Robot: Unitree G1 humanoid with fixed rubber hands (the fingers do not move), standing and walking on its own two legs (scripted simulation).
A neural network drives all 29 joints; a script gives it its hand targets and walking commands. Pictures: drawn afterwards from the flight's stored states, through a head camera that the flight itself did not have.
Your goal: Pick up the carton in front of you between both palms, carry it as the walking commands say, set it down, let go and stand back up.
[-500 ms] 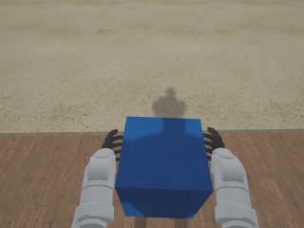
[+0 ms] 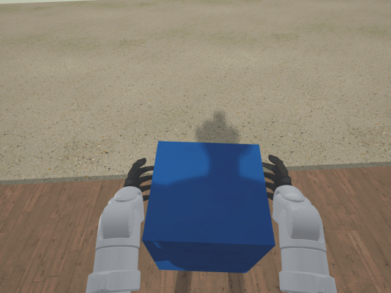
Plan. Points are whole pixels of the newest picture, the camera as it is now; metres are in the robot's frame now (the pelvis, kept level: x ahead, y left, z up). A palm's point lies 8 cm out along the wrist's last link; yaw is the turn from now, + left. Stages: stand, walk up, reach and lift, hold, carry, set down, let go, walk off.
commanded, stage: carry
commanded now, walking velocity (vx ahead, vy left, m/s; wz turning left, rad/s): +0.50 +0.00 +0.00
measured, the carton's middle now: (205, 211) +0.29 +0.01 +0.00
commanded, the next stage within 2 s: none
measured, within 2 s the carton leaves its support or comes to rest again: neither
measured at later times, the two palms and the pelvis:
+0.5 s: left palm (164, 122) +0.51 +0.12 +0.09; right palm (276, 123) +0.51 -0.18 +0.09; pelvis +0.24 -0.02 -0.01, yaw +2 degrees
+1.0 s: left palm (167, 68) +0.88 +0.17 +0.06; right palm (245, 67) +0.87 -0.13 +0.07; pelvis +0.57 +0.03 -0.02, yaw +0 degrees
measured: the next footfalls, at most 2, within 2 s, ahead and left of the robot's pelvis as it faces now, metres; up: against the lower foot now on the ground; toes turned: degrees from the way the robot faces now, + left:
left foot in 0.20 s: +0.13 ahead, +0.11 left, +0.00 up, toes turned +8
right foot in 0.46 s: +0.33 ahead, -0.11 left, +0.00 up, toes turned -9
